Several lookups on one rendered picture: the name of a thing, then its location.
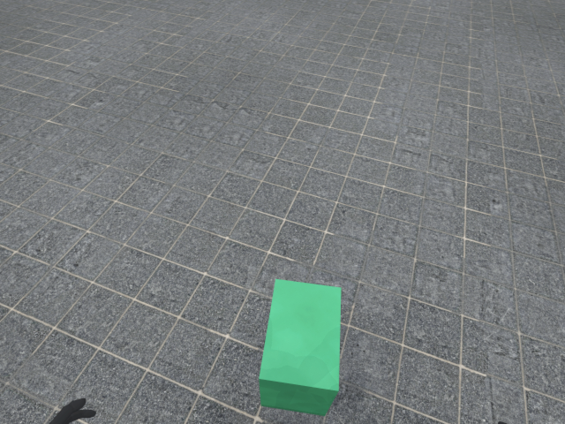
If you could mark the carton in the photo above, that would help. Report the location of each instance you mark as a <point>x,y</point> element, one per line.
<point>300,364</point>

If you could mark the left robot hand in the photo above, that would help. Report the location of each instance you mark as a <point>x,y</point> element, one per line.
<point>72,412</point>

